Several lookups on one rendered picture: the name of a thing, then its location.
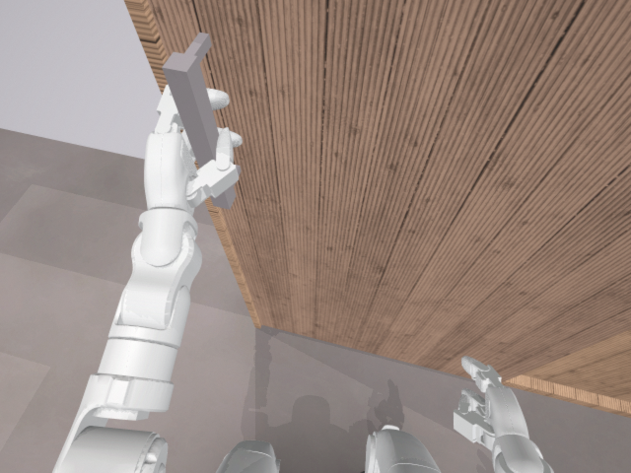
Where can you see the robot left forearm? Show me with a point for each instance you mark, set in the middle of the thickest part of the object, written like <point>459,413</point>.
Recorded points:
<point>134,377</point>

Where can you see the robot right forearm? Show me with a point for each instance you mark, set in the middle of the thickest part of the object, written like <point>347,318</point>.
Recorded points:
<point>517,454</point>

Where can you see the robot thigh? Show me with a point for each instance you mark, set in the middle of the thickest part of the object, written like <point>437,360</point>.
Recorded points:
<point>394,451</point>
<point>250,456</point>

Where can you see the right robot thigh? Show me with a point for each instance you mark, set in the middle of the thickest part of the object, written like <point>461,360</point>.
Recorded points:
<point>394,451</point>

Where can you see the handle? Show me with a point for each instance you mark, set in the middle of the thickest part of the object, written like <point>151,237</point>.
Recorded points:
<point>186,82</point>

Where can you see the robot left hand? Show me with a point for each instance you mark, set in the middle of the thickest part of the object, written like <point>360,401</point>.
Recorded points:
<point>169,160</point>

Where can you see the wardrobe door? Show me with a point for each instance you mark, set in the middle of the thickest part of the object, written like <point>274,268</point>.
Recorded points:
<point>603,368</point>
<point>427,179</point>

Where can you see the left robot thigh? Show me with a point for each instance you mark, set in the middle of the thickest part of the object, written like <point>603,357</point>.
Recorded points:
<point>250,456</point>

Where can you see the robot right hand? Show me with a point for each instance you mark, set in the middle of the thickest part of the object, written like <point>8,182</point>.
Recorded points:
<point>484,420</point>

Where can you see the left robot upper arm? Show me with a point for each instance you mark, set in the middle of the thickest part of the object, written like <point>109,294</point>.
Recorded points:
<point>111,450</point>

